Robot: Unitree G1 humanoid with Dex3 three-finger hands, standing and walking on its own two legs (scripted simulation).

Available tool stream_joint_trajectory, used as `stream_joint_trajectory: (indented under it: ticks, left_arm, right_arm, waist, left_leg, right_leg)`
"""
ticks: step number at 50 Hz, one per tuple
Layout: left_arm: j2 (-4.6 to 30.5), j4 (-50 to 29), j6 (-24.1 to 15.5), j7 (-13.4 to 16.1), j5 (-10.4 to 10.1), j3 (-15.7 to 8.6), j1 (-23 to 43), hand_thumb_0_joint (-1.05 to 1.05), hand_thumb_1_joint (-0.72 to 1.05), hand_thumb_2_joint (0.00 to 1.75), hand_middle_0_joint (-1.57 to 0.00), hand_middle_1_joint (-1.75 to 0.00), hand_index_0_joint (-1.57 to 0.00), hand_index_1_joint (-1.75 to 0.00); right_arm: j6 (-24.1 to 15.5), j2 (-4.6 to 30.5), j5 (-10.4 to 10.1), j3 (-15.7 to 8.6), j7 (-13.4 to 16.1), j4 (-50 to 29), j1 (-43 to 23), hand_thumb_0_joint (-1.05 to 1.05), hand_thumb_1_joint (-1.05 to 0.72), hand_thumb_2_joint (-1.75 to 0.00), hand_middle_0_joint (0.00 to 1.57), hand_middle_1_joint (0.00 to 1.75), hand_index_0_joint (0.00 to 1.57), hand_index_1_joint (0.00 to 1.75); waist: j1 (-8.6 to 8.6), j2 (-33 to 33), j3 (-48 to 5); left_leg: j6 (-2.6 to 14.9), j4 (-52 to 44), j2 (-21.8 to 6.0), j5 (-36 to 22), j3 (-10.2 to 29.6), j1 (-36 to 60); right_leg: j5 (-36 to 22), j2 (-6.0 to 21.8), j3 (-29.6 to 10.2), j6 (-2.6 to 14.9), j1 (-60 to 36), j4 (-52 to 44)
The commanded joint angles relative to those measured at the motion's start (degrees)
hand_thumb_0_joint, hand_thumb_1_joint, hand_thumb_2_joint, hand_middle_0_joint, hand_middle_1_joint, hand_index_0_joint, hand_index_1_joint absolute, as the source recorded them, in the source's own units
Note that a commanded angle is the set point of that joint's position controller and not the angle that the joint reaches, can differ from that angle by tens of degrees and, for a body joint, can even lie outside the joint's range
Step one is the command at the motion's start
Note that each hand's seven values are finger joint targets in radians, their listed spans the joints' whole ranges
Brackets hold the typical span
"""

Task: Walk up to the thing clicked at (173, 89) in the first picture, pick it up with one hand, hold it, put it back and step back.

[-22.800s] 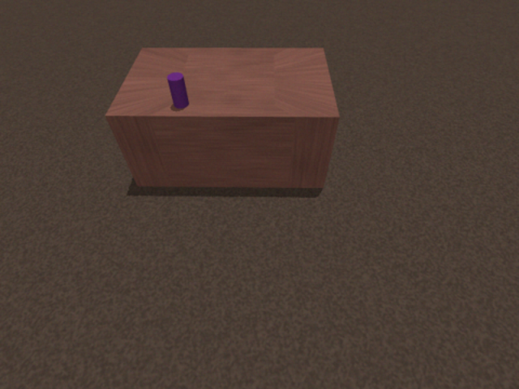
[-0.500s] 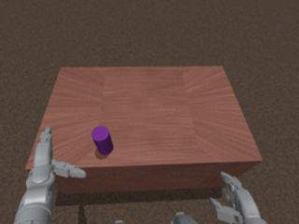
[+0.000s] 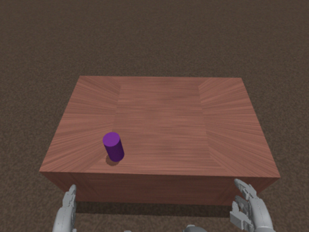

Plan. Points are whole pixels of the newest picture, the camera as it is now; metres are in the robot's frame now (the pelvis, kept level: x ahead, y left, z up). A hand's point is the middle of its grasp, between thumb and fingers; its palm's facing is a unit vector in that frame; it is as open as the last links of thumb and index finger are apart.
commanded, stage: home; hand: left
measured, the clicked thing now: (114, 147) +0.46 +0.18 -0.21
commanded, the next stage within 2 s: stand in 1.90 s
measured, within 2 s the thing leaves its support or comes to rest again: neither
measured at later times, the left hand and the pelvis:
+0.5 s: hand (90, 220) +0.17 +0.18 -0.05, palm faces +0.12 -0.96 -0.24, open 17.6 cm; pelvis +0.00 +0.00 +0.00, yaw -1 degrees
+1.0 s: hand (86, 213) +0.19 +0.19 -0.05, palm faces +0.12 -0.97 -0.23, open 17.6 cm; pelvis +0.01 +0.01 +0.00, yaw -1 degrees
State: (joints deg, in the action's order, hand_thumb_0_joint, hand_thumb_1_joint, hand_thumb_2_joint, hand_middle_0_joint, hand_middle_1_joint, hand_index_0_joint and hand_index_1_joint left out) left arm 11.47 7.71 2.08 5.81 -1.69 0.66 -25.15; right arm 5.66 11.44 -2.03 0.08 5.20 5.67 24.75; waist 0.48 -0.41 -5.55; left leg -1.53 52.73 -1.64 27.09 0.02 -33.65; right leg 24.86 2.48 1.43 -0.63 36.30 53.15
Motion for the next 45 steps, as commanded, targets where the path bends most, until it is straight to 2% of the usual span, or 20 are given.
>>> stream_joint_trajectory:
  ticks: [1, 2, 4, 6, 7, 8, 15, 18, 20, 25, 26, 29, 31, 32, 33, 39, 40, 42, 43, 45]
  left_arm:
    - [5.20, -10.76, -3.66, 0.58, 0.43, -2.63, 3.54, 0.00, -0.58, 0.04, -0.05, -0.05, -0.05, -0.05]
    - [5.46, -10.56, -3.57, 0.58, 0.33, -2.65, 2.81, 0.00, -0.59, 0.03, -0.05, -0.05, -0.05, -0.05]
    - [5.07, -10.68, -3.70, 0.56, 0.32, -2.40, 2.89, 0.00, -0.60, 0.03, -0.05, -0.05, -0.05, -0.05]
    - [5.35, -9.39, -3.59, 0.74, 0.40, -3.25, 0.70, 0.00, -0.60, 0.03, -0.05, -0.05, -0.05, -0.05]
    - [5.19, -10.59, -3.77, 0.72, 0.30, -2.67, 2.04, 0.00, -0.60, 0.03, -0.05, -0.05, -0.05, -0.05]
    - [5.88, -10.20, -3.95, 0.90, 0.42, -3.66, 1.32, 0.00, -0.59, 0.03, -0.05, -0.05, -0.05, -0.05]
    - [5.87, -11.44, -4.48, 0.96, 0.35, -3.17, 2.56, 0.00, -0.59, 0.03, -0.05, -0.05, -0.05, -0.05]
    - [5.60, -10.99, -4.24, 1.04, 0.47, -3.18, 1.54, 0.00, -0.57, 0.04, -0.05, -0.05, -0.05, -0.05]
    - [5.66, -12.04, -4.39, 1.07, 0.44, -3.10, 2.20, 0.00, -0.57, 0.05, -0.05, -0.05, -0.05, -0.05]
    - [5.22, -11.96, -4.07, 1.01, 0.41, -2.87, 2.37, 0.00, -0.58, 0.04, -0.05, -0.05, -0.05, -0.05]
    - [5.74, -12.54, -4.01, 1.07, 0.34, -3.40, 2.50, 0.00, -0.57, 0.04, -0.05, -0.05, -0.05, -0.05]
    - [5.23, -12.45, -3.82, 0.96, 0.40, -2.72, 2.13, 0.00, -0.57, 0.05, -0.05, -0.05, -0.05, -0.05]
    - [5.54, -12.13, -3.69, 0.91, 0.33, -3.42, 0.97, 0.00, -0.58, 0.04, -0.05, -0.05, -0.05, -0.05]
    - [5.20, -12.44, -3.57, 0.81, 0.47, -3.07, 1.09, 0.00, -0.56, 0.05, -0.05, -0.05, -0.05, -0.05]
    - [5.86, -12.87, -3.42, 0.92, 0.37, -3.72, 0.93, 0.00, -0.58, 0.04, -0.05, -0.05, -0.05, -0.05]
    - [4.92, -12.10, -2.96, 0.80, 0.49, -2.86, 0.22, 0.00, -0.57, 0.04, -0.05, -0.05, -0.05, -0.05]
    - [5.41, -13.47, -3.05, 0.93, 0.44, -3.14, 1.34, 0.00, -0.57, 0.04, -0.05, -0.05, -0.05, -0.05]
    - [5.47, -12.89, -2.96, 0.71, 0.51, -3.28, 0.34, 0.00, -0.57, 0.04, -0.05, -0.05, -0.05, -0.05]
    - [5.28, -12.90, -2.82, 0.78, 0.55, -3.11, 0.78, 0.00, -0.58, 0.04, -0.05, -0.05, -0.05, -0.05]
    - [5.23, -13.10, -2.66, 0.63, 0.43, -2.95, 0.96, 0.00, -0.58, 0.04, -0.05, -0.05, -0.05, -0.05]
  right_arm:
    - [-3.32, 4.26, 0.13, -2.48, 0.89, -10.32, -0.36, 0.00, -0.89, -0.90, 0.20, 0.30, 0.20, 0.30]
    - [-3.45, 5.51, 0.01, -3.31, 0.89, -11.63, -1.07, 0.00, -0.89, -0.90, 0.20, 0.30, 0.20, 0.30]
    - [-3.45, 5.17, -0.01, -3.00, 0.73, -10.22, -0.67, 0.00, -0.89, -0.90, 0.20, 0.30, 0.20, 0.30]
    - [-3.82, 5.77, 0.06, -3.51, 0.78, -12.44, -1.98, 0.00, -0.89, -0.90, 0.20, 0.30, 0.20, 0.30]
    - [-3.64, 5.41, -0.09, -3.11, 0.66, -11.07, -0.88, 0.00, -0.89, -0.90, 0.20, 0.30, 0.20, 0.30]
    - [-3.61, 5.54, 0.06, -3.41, 0.71, -12.20, -1.34, 0.00, -0.89, -0.90, 0.20, 0.30, 0.20, 0.30]
    - [-3.61, 4.86, -0.08, -2.87, 0.93, -12.36, -1.43, 0.00, -0.90, -0.90, 0.20, 0.30, 0.20, 0.30]
    - [-3.64, 5.36, 0.17, -3.36, 1.09, -11.90, 0.29, 0.00, -0.90, -0.90, 0.20, 0.30, 0.20, 0.30]
    - [-3.66, 4.52, 0.16, -2.80, 0.85, -11.32, 0.12, 0.00, -0.90, -0.90, 0.20, 0.30, 0.20, 0.30]
    - [-4.10, 5.67, 0.09, -3.74, 0.96, -11.69, -0.40, 0.00, -0.90, -0.90, 0.20, 0.30, 0.20, 0.30]
    - [-3.99, 5.26, 0.13, -3.33, 0.97, -10.95, 0.12, 0.00, -0.90, -0.90, 0.20, 0.30, 0.20, 0.30]
    - [-4.30, 5.27, -0.08, -3.15, 0.90, -11.70, -0.44, 0.00, -0.90, -0.90, 0.20, 0.30, 0.20, 0.30]
    - [-4.18, 5.55, 0.03, -3.34, 1.03, -11.44, -0.12, 0.00, -0.90, -0.90, 0.20, 0.30, 0.20, 0.30]
    - [-4.45, 5.42, 0.12, -3.41, 1.04, -11.77, 0.65, 0.00, -0.90, -0.90, 0.20, 0.30, 0.20, 0.30]
    - [-4.39, 5.11, 0.23, -3.13, 0.90, -11.36, 0.47, 0.00, -0.90, -0.90, 0.20, 0.30, 0.20, 0.30]
    - [-4.33, 5.32, 0.32, -3.40, 0.79, -11.29, -0.53, 0.00, -0.90, -0.90, 0.20, 0.30, 0.20, 0.30]
    - [-4.29, 4.99, 0.36, -3.08, 0.72, -10.29, 0.64, 0.00, -0.90, -0.90, 0.20, 0.30, 0.20, 0.30]
    - [-4.32, 5.21, 0.26, -3.45, 0.72, -11.06, -0.42, 0.00, -0.90, -0.90, 0.20, 0.30, 0.20, 0.30]
    - [-4.28, 6.19, 0.38, -4.23, 0.78, -10.90, 0.71, 0.00, -0.90, -0.90, 0.20, 0.30, 0.20, 0.30]
    - [-4.32, 5.54, 0.36, -3.42, 0.69, -10.67, 0.72, 0.00, -0.90, -0.90, 0.20, 0.30, 0.20, 0.30]
  waist:
    - [-0.44, -0.92, -4.79]
    - [-0.46, -0.59, -4.41]
    - [0.14, 0.35, -3.12]
    - [0.26, -1.12, -5.20]
    - [0.34, -0.51, -3.59]
    - [0.76, -1.44, -5.53]
    - [0.11, -0.78, -4.15]
    - [-0.47, -0.51, -6.36]
    - [0.06, 0.30, -5.86]
    - [-0.40, 0.16, -4.75]
    - [0.14, 0.42, -5.09]
    - [-0.21, 0.08, -4.80]
    - [0.26, -0.32, -6.19]
    - [-0.20, -0.43, -7.00]
    - [0.47, 0.66, -7.69]
    - [0.14, 0.17, -6.29]
    - [0.31, 2.05, -6.77]
    - [0.33, 1.51, -7.15]
    - [-0.32, 0.91, -7.54]
    - [-0.18, 1.28, -6.61]
  left_leg:
    - [2.12, -8.77, 2.24, -6.25, -3.02, 0.17]
    - [2.08, -9.19, 2.36, -5.48, -3.12, -0.20]
    - [1.94, -9.89, 2.22, -3.84, -2.80, -1.06]
    - [1.95, -9.17, 2.10, -5.70, -2.56, -0.57]
    - [1.90, -9.60, 2.10, -4.59, -2.64, -1.24]
    - [1.87, -9.14, 1.98, -6.30, -2.45, -0.85]
    - [2.01, -8.70, 2.15, -4.92, -3.13, -1.10]
    - [1.90, -7.96, 2.03, -7.57, -3.11, 0.08]
    - [1.71, -8.20, 2.00, -8.41, -3.04, -0.17]
    - [1.71, -8.95, 1.86, -6.47, -2.57, -0.35]
    - [1.67, -8.96, 1.84, -6.86, -2.41, -0.83]
    - [1.73, -8.86, 1.82, -6.92, -2.51, -0.50]
    - [1.69, -8.04, 1.85, -9.82, -2.47, -0.18]
    - [1.62, -7.75, 1.76, -11.66, -2.55, 0.82]
    - [1.45, -7.47, 1.79, -13.42, -2.42, 0.59]
    - [1.27, -8.08, 1.52, -13.32, -2.02, 0.47]
    - [1.13, -7.89, 1.54, -14.18, -1.99, 0.60]
    - [1.07, -7.99, 1.45, -14.75, -1.90, 0.96]
    - [1.05, -7.86, 1.33, -15.41, -1.77, 1.29]
    - [1.03, -7.97, 1.37, -15.17, -1.68, 1.01]
  right_leg:
    - [-6.18, -0.99, 0.41, 0.27, -5.31, -10.05]
    - [-5.58, -1.04, 0.47, 0.28, -5.03, -10.22]
    - [-3.72, -1.19, 0.74, 0.49, -4.50, -9.95]
    - [-5.08, -1.34, 0.80, 0.44, -5.57, -9.62]
    - [-4.08, -1.34, 0.75, 0.51, -5.00, -9.73]
    - [-5.38, -1.43, 0.85, 0.52, -5.77, -9.19]
    - [-4.32, -1.13, 0.01, 0.32, -4.68, -9.78]
    - [-7.19, -1.32, 0.11, 0.32, -5.40, -9.04]
    - [-7.94, -1.44, 0.42, 0.51, -5.44, -8.49]
    - [-6.08, -1.62, 0.70, 0.52, -4.65, -8.58]
    - [-6.37, -1.63, 0.88, 0.58, -5.05, -8.43]
    - [-6.42, -1.61, 0.75, 0.60, -4.64, -8.46]
    - [-8.86, -1.50, 0.73, 0.65, -5.63, -8.14]
    - [-10.69, -1.67, 0.79, 0.67, -6.03, -7.73]
    - [-12.21, -1.63, 0.90, 0.78, -6.72, -7.31]
    - [-11.83, -1.86, 1.35, 0.85, -6.15, -6.83]
    - [-12.60, -1.82, 1.33, 0.98, -6.38, -6.59]
    - [-12.92, -1.99, 1.47, 1.00, -6.36, -6.49]
    - [-13.44, -2.06, 1.49, 0.99, -5.96, -6.13]
    - [-13.24, -2.04, 1.57, 0.95, -6.01, -6.34]
